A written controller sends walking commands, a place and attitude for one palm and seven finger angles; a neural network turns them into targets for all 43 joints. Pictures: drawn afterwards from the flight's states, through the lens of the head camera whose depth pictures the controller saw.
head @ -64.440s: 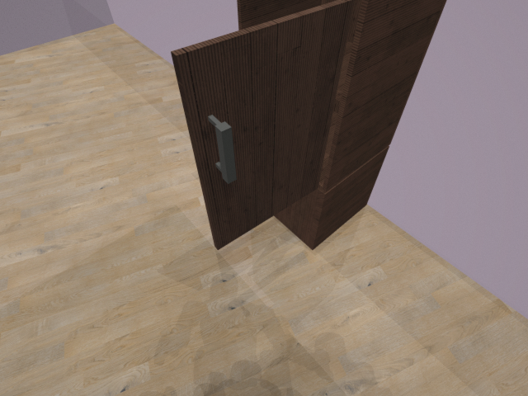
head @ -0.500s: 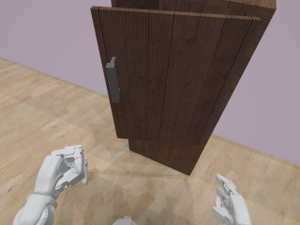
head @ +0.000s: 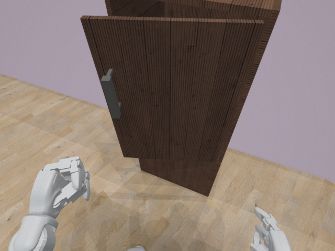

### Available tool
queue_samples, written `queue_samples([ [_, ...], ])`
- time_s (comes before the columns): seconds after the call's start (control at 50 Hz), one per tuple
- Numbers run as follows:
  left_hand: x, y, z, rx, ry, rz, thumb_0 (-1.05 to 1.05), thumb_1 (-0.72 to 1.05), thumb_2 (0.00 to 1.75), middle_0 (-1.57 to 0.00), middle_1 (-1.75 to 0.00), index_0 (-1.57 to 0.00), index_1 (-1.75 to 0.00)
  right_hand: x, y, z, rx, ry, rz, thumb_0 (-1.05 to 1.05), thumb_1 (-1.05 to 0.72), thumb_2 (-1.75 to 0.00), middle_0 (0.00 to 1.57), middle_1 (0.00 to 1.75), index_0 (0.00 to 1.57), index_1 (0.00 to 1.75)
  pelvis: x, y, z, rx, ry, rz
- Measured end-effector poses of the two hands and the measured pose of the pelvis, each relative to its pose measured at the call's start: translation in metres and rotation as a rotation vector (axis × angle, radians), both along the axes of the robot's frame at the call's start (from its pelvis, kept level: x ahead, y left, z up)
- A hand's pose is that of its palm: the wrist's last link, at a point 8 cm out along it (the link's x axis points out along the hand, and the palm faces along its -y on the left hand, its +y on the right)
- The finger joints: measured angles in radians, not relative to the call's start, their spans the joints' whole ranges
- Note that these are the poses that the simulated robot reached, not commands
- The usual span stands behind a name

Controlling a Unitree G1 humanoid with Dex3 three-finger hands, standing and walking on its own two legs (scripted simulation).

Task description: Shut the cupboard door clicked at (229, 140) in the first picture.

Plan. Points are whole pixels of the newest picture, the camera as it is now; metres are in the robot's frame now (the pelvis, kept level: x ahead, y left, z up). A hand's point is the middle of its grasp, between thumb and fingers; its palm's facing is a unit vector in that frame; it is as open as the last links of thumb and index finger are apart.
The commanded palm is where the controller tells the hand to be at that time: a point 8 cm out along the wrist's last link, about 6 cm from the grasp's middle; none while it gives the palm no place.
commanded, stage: raise the hand and make a fist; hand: left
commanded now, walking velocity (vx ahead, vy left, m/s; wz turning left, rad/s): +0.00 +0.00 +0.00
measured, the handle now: (113, 94) +0.51 +0.20 +0.09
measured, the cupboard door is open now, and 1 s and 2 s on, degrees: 19 19 18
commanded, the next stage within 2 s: bring the fist close to the handle in 0.02 s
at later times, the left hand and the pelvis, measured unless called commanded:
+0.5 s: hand (99, 163) +0.29 +0.18 +0.08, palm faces -0.06 -1.00 +0.00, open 3.1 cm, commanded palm +0.27 +0.23 +0.09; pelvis +0.01 +0.01 +0.00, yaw -1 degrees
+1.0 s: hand (111, 127) +0.37 +0.17 +0.10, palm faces +0.00 -1.00 -0.01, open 3.1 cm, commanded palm +0.36 +0.22 +0.09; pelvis -0.01 +0.01 +0.00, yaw -1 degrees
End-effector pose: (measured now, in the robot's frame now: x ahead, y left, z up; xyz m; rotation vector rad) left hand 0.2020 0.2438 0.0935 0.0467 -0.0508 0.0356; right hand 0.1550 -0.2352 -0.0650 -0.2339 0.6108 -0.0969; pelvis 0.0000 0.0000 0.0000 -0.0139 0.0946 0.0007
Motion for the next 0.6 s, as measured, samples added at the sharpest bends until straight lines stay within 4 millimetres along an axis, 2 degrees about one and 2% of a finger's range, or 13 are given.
queue_samples([
  [0.12, 0.000, -0.010, -0.012, -0.014, 0.079, -0.052, 0.01, 0.90, 0.90, -1.30, -1.50, -1.30, -1.50, 0.005, 0.000, -0.001, 0.019, -0.013, -0.007, 0.02, -0.90, -0.90, 0.20, 0.30, 0.20, 0.30, 0.001, -0.002, 0.000, 0.003, 0.000, -0.002],
  [0.2, 0.003, -0.008, -0.015, -0.013, 0.098, -0.043, 0.01, 0.90, 0.90, -1.30, -1.50, -1.31, -1.50, 0.007, 0.002, -0.001, 0.017, -0.014, -0.006, 0.02, -0.90, -0.90, 0.20, 0.30, 0.20, 0.30, 0.002, -0.001, 0.001, 0.004, 0.001, -0.003],
  [0.32, 0.029, 0.003, -0.004, -0.014, -0.009, -0.005, 0.01, 0.89, 0.90, -1.30, -1.50, -1.31, -1.50, 0.008, 0.007, -0.007, 0.011, 0.015, 0.012, 0.02, -0.90, -0.90, 0.20, 0.30, 0.20, 0.30, 0.001, 0.000, -0.001, -0.001, 0.010, 0.004],
  [0.48, 0.063, -0.010, -0.013, -0.039, 0.070, -0.097, 0.01, 0.90, 0.90, -1.30, -1.51, -1.31, -1.50, 0.001, 0.011, -0.008, 0.020, 0.046, -0.024, 0.02, -0.90, -0.90, 0.20, 0.30, 0.20, 0.30, 0.005, 0.009, 0.002, 0.003, 0.022, -0.008],
  [0.6, 0.078, -0.010, -0.005, -0.046, 0.019, -0.047, 0.01, 0.90, 0.90, -1.30, -1.50, -1.30, -1.50, -0.005, 0.014, -0.009, 0.021, 0.072, -0.034, 0.02, -0.90, -0.90, 0.20, 0.30, 0.20, 0.30, 0.006, 0.013, 0.004, 0.008, 0.019, -0.019],
])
